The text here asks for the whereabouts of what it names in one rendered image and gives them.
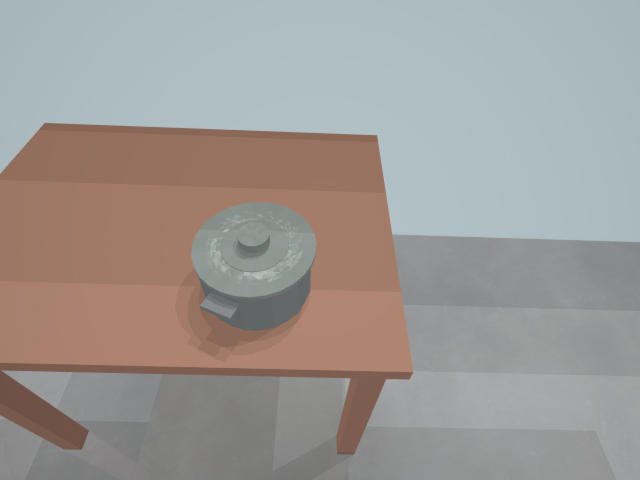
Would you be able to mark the knob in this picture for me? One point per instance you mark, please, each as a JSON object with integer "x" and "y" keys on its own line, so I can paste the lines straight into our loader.
{"x": 253, "y": 237}

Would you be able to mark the table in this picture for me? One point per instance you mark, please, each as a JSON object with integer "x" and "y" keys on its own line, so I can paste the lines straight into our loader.
{"x": 97, "y": 224}

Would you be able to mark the lid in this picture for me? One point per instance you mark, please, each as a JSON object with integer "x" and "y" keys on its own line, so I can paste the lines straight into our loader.
{"x": 228, "y": 270}

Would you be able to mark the pot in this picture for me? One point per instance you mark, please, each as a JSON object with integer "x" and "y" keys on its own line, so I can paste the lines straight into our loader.
{"x": 257, "y": 314}

